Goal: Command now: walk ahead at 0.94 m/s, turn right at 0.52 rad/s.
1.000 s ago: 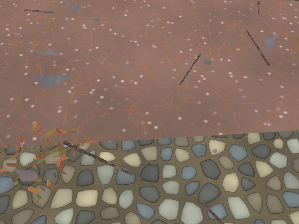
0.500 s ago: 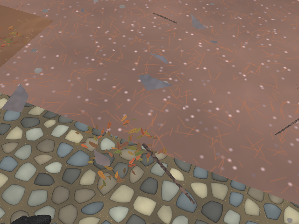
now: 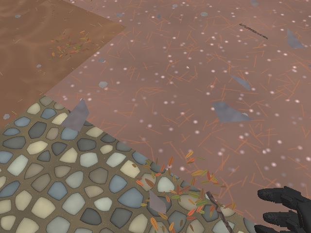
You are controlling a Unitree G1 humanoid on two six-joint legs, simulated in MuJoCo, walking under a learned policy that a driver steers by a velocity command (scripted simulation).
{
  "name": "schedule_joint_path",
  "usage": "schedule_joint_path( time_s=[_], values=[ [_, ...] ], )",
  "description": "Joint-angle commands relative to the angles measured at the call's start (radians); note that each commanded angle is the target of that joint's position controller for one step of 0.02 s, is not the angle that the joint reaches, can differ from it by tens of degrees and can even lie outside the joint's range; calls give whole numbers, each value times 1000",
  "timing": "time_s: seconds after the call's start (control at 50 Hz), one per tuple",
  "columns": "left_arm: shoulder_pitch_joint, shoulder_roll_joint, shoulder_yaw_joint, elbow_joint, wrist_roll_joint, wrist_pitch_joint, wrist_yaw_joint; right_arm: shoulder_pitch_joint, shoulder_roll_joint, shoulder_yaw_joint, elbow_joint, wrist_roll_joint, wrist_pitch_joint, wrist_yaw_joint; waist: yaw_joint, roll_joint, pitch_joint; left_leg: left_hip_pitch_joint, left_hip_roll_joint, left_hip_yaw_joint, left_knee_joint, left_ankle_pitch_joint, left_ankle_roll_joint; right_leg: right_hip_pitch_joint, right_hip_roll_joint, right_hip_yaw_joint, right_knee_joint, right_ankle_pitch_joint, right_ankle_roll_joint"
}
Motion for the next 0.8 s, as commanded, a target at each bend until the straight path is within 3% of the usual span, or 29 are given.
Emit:
schedule_joint_path(
  time_s=[0.02, 0.04, 0.06, 0.08, 0.1, 0.12, 0.16, 0.22, 0.3, 0.34, 0.36, 0.38, 0.4, 0.42, 0.44, 0.46, 0.48, 0.5, 0.52, 0.56, 0.58, 0.62, 0.66, 0.7, 0.76, 0.8],
  values=[
    [-154, 70, 11, -184, -31, -30, 0, 537, -310, -106, 58, -31, -11, -53, -321, 229, -398, 903, 471, -758, -317, -822, 87, -737, 76, 0, 766, 14, -103],
    [-235, 129, 26, -184, -19, -12, 4, 423, -237, -91, 63, -19, -7, -56, -277, 127, -213, 738, 431, -726, -343, -740, 78, -804, 32, 11, 836, 125, -109],
    [-260, 123, 26, -184, -7, -4, -6, 366, -166, -75, 69, -9, -9, -54, -239, 75, -102, 624, 389, -546, -334, -560, 73, -804, -17, -4, 800, 203, -107],
    [-261, 105, 22, -170, -1, 5, -17, 333, -128, -66, 79, -6, -12, -51, -207, 71, -47, 545, 343, -418, -358, -396, 67, -777, -44, -15, 769, 234, -92],
    [-253, 89, 22, -158, 10, 20, -27, 319, -103, -59, 91, 2, -16, -55, -179, 92, -2, 484, 296, -313, -387, -314, 50, -763, -57, -24, 757, 244, -79],
    [-249, 72, 19, -156, 17, 36, -35, 325, -86, -54, 107, 12, -23, -56, -160, 125, 20, 447, 288, -246, -405, -248, 50, -758, -72, -31, 755, 247, -67],
    [-325, 50, 13, -183, 21, 59, -49, 350, -57, -48, 144, 31, -42, -49, -147, 104, 80, 436, 273, -123, -442, -89, 42, -827, -85, -44, 765, 284, -61],
    [-447, 38, 0, -241, 20, 63, -65, 356, -37, -44, 180, 30, -61, -44, -126, 82, 126, 406, 232, 67, -480, 151, 26, -864, -74, -88, 693, 415, -61],
    [-600, 47, -24, -309, 17, 57, -89, 371, -80, -50, 224, 27, -68, -60, -118, 18, 166, 401, 191, 249, -512, 526, -12, -720, -24, -234, 374, 530, -108],
    [-603, 62, -26, -311, 12, 57, -88, 410, -140, -60, 239, 27, -65, -72, -104, 30, 109, 484, 203, 277, -414, 1010, -30, -576, 65, -317, 289, 530, -148],
    [-544, 84, -21, -294, 9, 59, -80, 410, -177, -69, 238, 25, -54, -81, -66, 62, 59, 537, 219, 275, -314, 1206, -37, -504, 101, -330, 278, 487, -162],
    [-426, 121, -9, -264, 7, 61, -71, 383, -213, -78, 229, 18, -38, -90, 6, 89, -17, 557, 241, 265, -150, 1333, -38, -381, 131, -319, 277, 430, -181],
    [-232, 167, 13, -210, 8, 62, -59, 330, -241, -87, 212, 11, -20, -95, 104, 105, -112, 515, 262, 241, 87, 1378, -26, -183, 151, -282, 279, 367, -209],
    [-17, 220, 45, -140, 9, 58, -37, 286, -242, -89, 191, 6, -6, -87, 183, 68, -197, 382, 245, 219, 413, 1183, -9, 79, 156, -204, 188, 325, -242],
    [-55, 270, 82, -135, -21, 73, -9, 257, -174, -80, 192, 7, -9, -64, 138, -142, -148, 115, 38, 209, 829, 151, -29, 224, 94, -63, 110, 260, -265],
    [-190, 386, 91, -189, 25, 83, -8, 391, -70, -43, 89, 12, -31, -54, -77, -292, -216, -274, -43, 82, 1148, -328, -76, 413, -141, 448, 63, 405, -436],
    [-165, 374, 102, -223, 18, 87, 0, 304, -127, -39, 47, 15, -58, -56, 7, -128, -335, -384, -24, -100, 1154, -262, -63, 456, -209, 688, -154, 105, -510],
    [-183, 310, 90, -204, 16, 80, 13, 253, -143, -35, 43, 14, -74, -54, -32, -14, -143, -409, 36, -116, 1018, -202, -50, 269, -207, 687, -274, 5, -445],
    [-217, 261, 76, -187, 14, 67, 18, 229, -141, -32, 41, 8, -72, -55, -94, 60, -35, -342, 84, -113, 883, -169, -52, 89, -168, 600, -289, 61, -395],
    [-274, 225, 58, -193, 11, 33, 26, 259, -123, -21, 62, -27, -29, -56, -175, 92, 45, -197, 125, -107, 759, -190, -80, -171, -73, 432, -289, 225, -357],
    [-279, 207, 49, -193, 6, 20, 23, 259, -113, -18, 63, -32, -6, -54, -193, 87, 59, -150, 141, -96, 693, -212, -97, -266, -35, 379, -299, 254, -351],
    [-277, 214, 50, -194, 0, -1, 15, 166, -89, -8, 19, -28, 11, -45, -181, 63, 92, -96, 150, -48, 510, -143, -120, -395, 25, 300, -335, 315, -341],
    [-260, 216, 56, -191, 1, -7, 11, 34, -59, 8, -33, -7, 7, -33, -139, 23, 115, -42, 134, -23, 309, 56, -125, -444, 71, 263, -345, 390, -304],
    [-226, 228, 65, -182, -6, -9, 4, -23, -50, 13, -49, 15, 3, -28, -92, -19, 85, 22, 91, -9, 141, 229, -109, -387, 80, 258, -324, 532, -260],
    [-193, 248, 75, -170, -12, -7, 6, -54, -85, 4, -64, 26, -5, -32, -64, -55, 39, 90, 47, -24, 2, 267, -80, -235, 39, 297, -257, 712, -217],
    [-216, 279, 83, -175, -6, -4, 14, 57, -141, -20, -31, 26, -9, -45, -119, -61, -40, 249, -4, -37, -51, 154, -64, -153, 37, 314, -103, 928, -171]
  ],
)
Velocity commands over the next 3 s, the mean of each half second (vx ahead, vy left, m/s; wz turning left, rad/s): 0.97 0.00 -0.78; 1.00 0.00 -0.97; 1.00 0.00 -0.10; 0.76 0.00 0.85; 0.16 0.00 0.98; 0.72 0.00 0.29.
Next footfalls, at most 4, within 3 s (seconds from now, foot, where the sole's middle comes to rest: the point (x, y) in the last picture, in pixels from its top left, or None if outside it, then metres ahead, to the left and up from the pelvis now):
0.44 right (214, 217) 0.53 -0.11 -0.76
0.84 left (229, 130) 0.98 -0.18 -0.76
1.28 right None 1.01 -0.64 -0.76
1.74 left None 1.38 -0.91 -0.76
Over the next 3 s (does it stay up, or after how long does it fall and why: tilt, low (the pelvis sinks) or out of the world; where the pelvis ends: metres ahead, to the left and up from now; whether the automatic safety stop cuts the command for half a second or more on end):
stays up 1.75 -0.99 -0.01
